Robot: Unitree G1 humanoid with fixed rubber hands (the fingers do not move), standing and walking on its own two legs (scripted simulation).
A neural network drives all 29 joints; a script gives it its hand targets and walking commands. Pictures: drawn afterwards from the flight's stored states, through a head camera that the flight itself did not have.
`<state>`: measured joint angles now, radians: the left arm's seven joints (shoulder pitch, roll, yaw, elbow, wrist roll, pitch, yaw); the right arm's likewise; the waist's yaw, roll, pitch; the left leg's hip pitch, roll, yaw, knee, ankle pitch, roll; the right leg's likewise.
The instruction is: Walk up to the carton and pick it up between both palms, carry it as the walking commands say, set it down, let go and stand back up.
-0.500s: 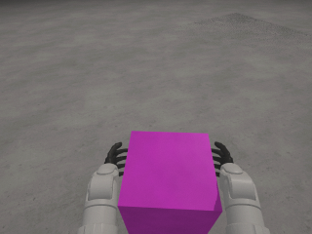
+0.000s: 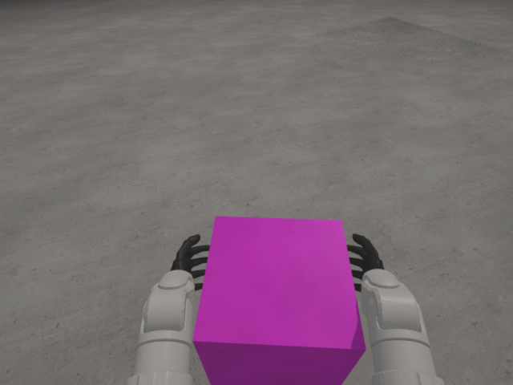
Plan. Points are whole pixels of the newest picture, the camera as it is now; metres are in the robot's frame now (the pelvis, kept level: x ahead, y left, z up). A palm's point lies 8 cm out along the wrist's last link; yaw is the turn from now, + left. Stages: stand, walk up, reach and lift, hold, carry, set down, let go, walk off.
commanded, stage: hold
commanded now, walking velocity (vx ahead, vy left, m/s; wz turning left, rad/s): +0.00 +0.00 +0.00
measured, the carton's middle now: (275, 309) +0.28 +0.00 -0.03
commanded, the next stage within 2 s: carry in 0.34 s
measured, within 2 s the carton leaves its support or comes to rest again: neither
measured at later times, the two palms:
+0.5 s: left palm (174, 270) +0.30 +0.16 +0.06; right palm (361, 263) +0.31 -0.14 +0.06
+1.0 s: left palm (192, 193) +0.47 +0.16 +0.07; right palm (342, 189) +0.48 -0.14 +0.07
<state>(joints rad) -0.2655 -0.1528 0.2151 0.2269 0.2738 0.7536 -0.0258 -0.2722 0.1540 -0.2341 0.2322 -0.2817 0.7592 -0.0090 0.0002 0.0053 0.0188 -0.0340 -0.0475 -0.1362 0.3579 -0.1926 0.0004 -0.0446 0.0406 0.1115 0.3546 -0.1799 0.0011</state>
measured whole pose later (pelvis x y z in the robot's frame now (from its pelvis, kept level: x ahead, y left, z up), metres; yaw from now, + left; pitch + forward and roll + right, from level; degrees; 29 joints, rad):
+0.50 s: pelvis +0.01 +0.01 -0.01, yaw +4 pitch +1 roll -1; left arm -0.25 -0.15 0.13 0.13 0.23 0.80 0.03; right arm -0.23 0.11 -0.20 0.11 -0.19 0.81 -0.03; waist -0.02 0.00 -0.12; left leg -0.28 -0.01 -0.01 0.55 -0.38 0.03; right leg -0.22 -0.01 -0.01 0.43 -0.23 0.01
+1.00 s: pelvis +0.21 +0.01 -0.01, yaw +2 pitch +6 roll -2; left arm -0.17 -0.14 0.09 -0.29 0.11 1.21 0.09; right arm -0.16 0.14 -0.15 -0.30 -0.11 1.21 -0.09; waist 0.00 0.02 -0.14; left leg -0.40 0.05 0.06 1.01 -0.43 -0.01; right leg -0.33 0.02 -0.19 0.47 -0.25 -0.07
